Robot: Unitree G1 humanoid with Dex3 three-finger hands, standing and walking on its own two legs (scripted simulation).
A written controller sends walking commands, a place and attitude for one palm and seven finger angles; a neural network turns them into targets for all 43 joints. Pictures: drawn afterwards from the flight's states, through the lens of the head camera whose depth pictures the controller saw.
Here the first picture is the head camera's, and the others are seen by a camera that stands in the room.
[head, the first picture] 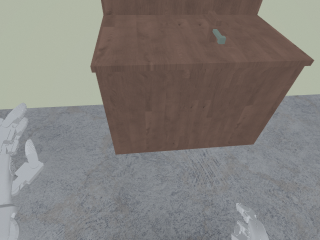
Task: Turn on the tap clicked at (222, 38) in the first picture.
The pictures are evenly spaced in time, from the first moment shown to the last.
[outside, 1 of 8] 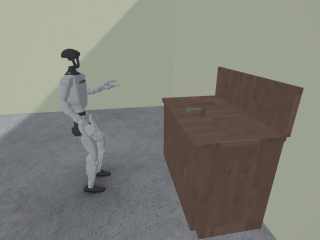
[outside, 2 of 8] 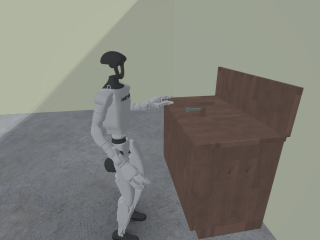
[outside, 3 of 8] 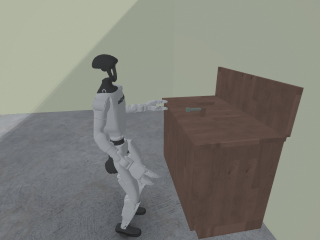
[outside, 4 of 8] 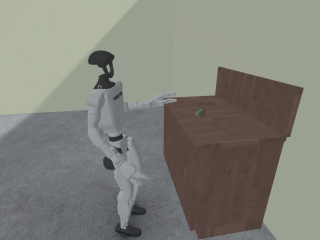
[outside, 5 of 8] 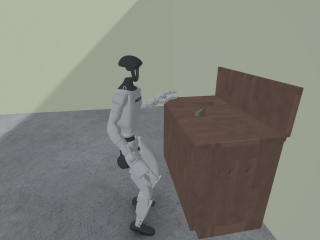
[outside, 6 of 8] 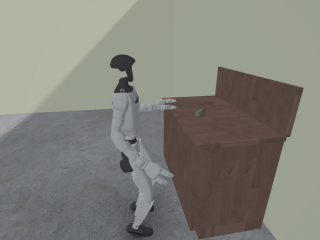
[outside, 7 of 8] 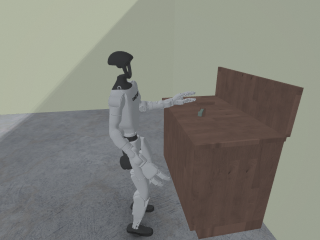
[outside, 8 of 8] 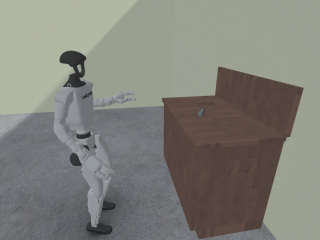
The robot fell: no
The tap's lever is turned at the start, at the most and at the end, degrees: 0 70 59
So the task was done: no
